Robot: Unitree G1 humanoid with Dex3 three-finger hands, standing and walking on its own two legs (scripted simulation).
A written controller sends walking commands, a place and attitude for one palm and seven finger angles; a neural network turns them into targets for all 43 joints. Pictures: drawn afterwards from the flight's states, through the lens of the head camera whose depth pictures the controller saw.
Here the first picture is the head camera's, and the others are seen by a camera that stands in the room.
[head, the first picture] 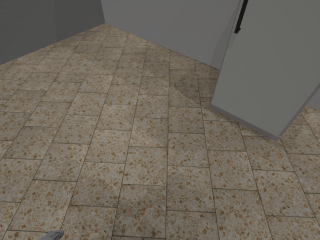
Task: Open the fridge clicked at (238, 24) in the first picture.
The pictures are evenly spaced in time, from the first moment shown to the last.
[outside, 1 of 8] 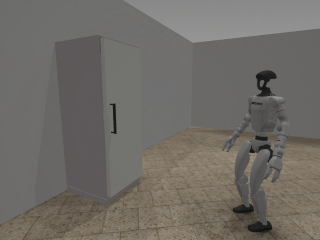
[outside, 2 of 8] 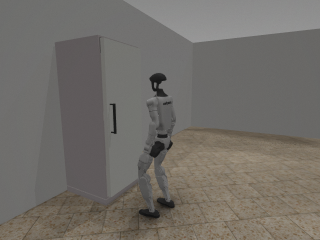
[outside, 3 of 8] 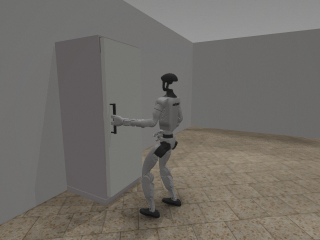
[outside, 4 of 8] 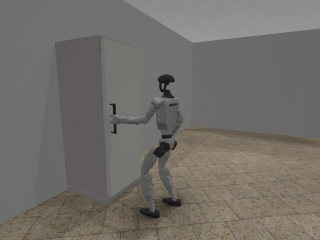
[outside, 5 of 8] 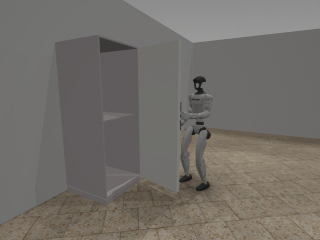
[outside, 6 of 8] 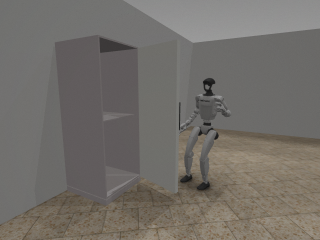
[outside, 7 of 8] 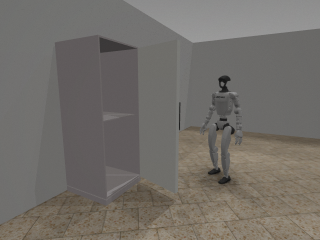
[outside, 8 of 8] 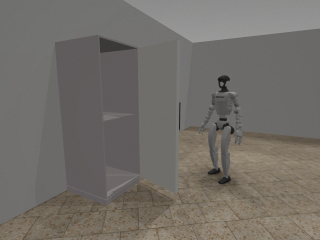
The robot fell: no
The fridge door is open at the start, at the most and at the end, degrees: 0 81 74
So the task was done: yes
